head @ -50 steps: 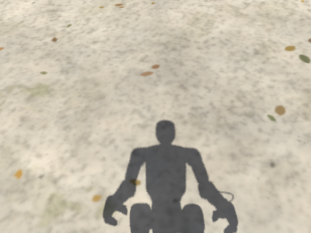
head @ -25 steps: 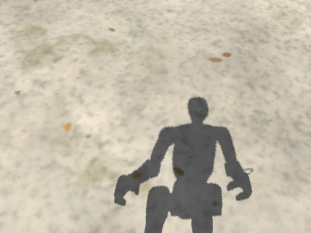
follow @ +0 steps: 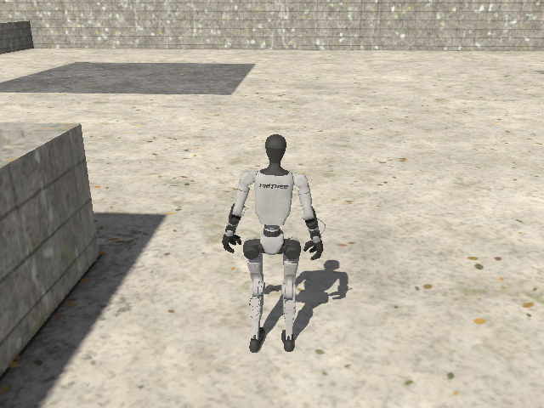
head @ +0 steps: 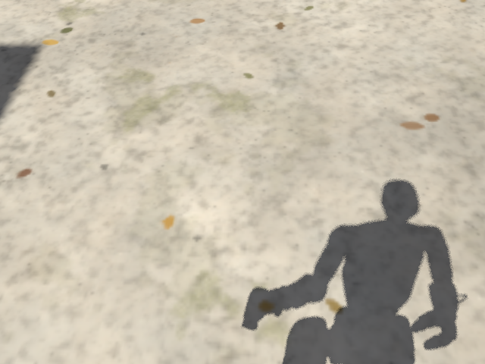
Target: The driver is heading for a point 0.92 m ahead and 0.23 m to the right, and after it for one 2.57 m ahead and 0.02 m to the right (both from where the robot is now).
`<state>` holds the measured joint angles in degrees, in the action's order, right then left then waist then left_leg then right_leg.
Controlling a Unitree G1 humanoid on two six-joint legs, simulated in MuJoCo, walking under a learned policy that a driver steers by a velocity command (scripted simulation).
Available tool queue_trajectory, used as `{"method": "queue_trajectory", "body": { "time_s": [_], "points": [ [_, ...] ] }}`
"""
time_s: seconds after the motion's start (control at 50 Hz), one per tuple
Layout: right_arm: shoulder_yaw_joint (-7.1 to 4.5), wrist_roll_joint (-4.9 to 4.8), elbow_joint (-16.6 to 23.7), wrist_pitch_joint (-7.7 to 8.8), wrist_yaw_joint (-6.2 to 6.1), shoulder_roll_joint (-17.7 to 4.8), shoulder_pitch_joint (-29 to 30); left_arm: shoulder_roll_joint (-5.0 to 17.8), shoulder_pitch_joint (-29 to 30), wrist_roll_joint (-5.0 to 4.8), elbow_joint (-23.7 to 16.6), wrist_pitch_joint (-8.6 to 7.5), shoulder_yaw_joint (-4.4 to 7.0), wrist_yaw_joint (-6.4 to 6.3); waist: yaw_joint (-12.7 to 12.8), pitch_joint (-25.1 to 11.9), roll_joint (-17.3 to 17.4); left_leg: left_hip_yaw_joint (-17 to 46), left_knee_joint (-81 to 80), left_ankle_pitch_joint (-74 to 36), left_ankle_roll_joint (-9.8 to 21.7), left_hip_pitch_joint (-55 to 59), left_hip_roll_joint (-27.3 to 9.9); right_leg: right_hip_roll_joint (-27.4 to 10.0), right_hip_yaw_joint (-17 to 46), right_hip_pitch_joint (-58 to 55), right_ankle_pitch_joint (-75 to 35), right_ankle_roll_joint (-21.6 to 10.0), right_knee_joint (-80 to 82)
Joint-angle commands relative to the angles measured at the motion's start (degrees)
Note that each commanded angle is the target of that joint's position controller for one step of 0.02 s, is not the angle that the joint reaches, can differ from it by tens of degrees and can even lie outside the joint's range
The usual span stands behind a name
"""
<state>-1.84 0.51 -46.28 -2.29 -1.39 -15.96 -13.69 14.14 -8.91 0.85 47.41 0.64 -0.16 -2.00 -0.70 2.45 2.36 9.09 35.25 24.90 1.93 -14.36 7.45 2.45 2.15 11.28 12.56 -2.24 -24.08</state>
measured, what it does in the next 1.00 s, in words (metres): walks ahead: left foot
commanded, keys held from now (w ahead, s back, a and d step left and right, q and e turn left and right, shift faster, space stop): no key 0.38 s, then w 0.60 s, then w+e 0.02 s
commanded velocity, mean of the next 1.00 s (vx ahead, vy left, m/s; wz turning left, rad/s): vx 0.20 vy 0.00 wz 0.03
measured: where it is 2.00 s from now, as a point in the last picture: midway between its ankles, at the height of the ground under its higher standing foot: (289, 264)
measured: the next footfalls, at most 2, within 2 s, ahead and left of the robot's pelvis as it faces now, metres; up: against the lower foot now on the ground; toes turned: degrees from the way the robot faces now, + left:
left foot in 0.16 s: +0.02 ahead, +0.12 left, +0.00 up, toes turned -6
left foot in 1.10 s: +0.42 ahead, +0.07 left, +0.00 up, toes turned +1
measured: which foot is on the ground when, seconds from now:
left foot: up 0.00-0.14, down 0.16-0.66, up 0.68-1.00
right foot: down 0.00-1.00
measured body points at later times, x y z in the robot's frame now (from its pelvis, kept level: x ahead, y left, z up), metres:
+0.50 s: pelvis +0.01 +0.01 +0.00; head +0.01 +0.01 +0.45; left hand +0.05 +0.28 -0.15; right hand +0.03 -0.26 -0.15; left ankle -0.03 +0.13 -0.74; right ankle +0.00 -0.10 -0.74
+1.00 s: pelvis +0.19 -0.02 -0.01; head +0.22 -0.03 +0.44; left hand +0.08 +0.21 -0.14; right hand +0.37 -0.25 -0.13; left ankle +0.33 +0.09 -0.71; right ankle +0.03 -0.10 -0.74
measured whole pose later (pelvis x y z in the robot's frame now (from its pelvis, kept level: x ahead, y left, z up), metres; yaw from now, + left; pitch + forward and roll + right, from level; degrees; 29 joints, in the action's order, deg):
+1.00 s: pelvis +0.19 -0.02 -0.01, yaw -1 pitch +1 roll +0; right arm -1.1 1.5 -52.0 1.7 2.3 -13.4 -0.5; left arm 10.2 -28.8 1.0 63.1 -5.1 0.2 -0.5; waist 3.4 2.9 1.3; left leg -4.8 40.2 7.7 2.9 -34.2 -1.8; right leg 3.6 0.2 -8.3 18.5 -3.9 -9.3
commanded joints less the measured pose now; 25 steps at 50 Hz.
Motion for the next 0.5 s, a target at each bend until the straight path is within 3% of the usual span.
{"method": "queue_trajectory", "body": {
  "time_s": [0.02,0.08,0.12,0.14,0.18,0.2,0.22,0.24,0.38,0.42,0.46,0.5],
  "points": [
    [-1.42,0.02,0.8,-0.20,0.19,-5.4,-2.0,6.8,1.5,0.10,-2.0,-1.30,0.74,-0.09,-0.6,-3.4,-10.4,-1.4,4.5,1.2,-2.0,-0.4,-3.8,-15.2,12.3,-3.9,-27.9,-8.9,6.8],
    [-0.63,-0.24,-1.7,-0.40,0.25,-3.7,-2.1,7.6,0.0,0.12,0.0,-1.06,0.83,0.06,-0.2,-4.1,-10.7,-4.8,-3.3,-1.9,-3.0,2.3,-4.2,-12.1,9.4,-5.9,-30.3,-6.9,4.4],
    [-0.21,-0.43,-3.5,-0.31,-0.18,-3.0,-2.0,8.1,-0.1,-0.14,1.1,-0.77,1.02,0.12,-0.7,-4.0,-9.9,-5.8,-12.6,-10.5,-2.9,6.4,-4.9,-10.9,9.0,-5.4,-27.1,-5.3,3.3],
    [-0.17,-0.17,-4.2,-0.12,-0.35,-3.5,-1.6,8.3,-0.4,-0.20,1.5,-0.79,1.17,0.16,-0.7,-4.0,-9.2,-4.4,-16.1,-16.7,-2.7,9.4,-6.0,-10.2,9.2,-3.8,-22.9,-3.8,3.4],
    [-0.43,0.84,-4.7,0.48,-0.47,-6.8,-0.3,8.3,-2.1,-0.28,2.3,-1.10,1.46,0.59,1.0,-3.6,-5.8,0.5,-14.6,-24.4,-2.1,12.8,-11.2,-8.0,8.7,0.3,-11.2,-1.5,4.7],
    [-0.63,0.08,-6.2,0.60,-0.18,-7.2,0.8,7.1,-2.5,-0.61,3.2,-0.91,1.41,0.67,1.6,-0.9,-0.9,0.0,-13.1,-23.2,-1.1,7.8,-10.7,-5.9,6.5,-1.2,-8.2,-1.2,6.3],
    [-0.20,0.04,-6.7,0.90,0.04,-5.4,0.5,7.5,-1.7,-0.47,4.1,-0.71,1.49,0.47,0.4,-0.5,-1.6,0.2,-14.3,-21.6,-0.9,6.4,-10.5,-5.9,6.1,-3.0,-8.4,-1.0,5.1],
    [0.03,0.10,-7.6,1.18,-0.01,-5.0,0.3,7.1,-1.4,-0.41,4.6,-0.57,1.54,0.35,0.3,-0.5,-1.1,0.2,-15.2,-21.6,-0.9,5.9,-10.6,-6.0,5.9,-4.0,-10.0,-1.0,4.3],
    [0.76,0.09,-11.8,1.70,-0.70,-4.6,0.4,6.3,-2.6,-0.41,8.8,-0.22,1.59,0.37,0.8,-0.6,-1.3,0.4,-16.6,-21.1,-0.1,6.1,-10.9,-6.1,5.6,-4.9,-10.0,-0.8,4.4],
    [0.54,0.33,-12.8,1.52,-0.68,-5.2,-0.7,6.9,-3.3,-0.18,9.7,0.14,1.89,0.52,0.8,-0.8,-1.3,0.1,-16.5,-6.2,1.2,5.0,-9.4,-4.1,4.6,-3.9,5.0,-1.4,3.6],
    [-0.07,0.73,-12.7,1.09,-0.40,-6.5,-1.3,7.3,-3.0,0.33,9.5,0.60,2.31,0.93,0.3,3.2,-0.7,2.8,-16.6,13.4,4.1,0.7,-9.3,-2.3,4.9,2.6,22.3,-3.1,1.0],
    [-0.38,0.65,-13.1,1.36,-0.26,-6.8,-4.2,5.6,-0.8,0.58,8.2,0.09,1.96,1.43,-1.3,7.1,2.1,10.0,-20.1,21.3,7.4,1.3,-12.9,-1.0,4.1,10.4,23.8,-3.4,-4.1]
  ]
}}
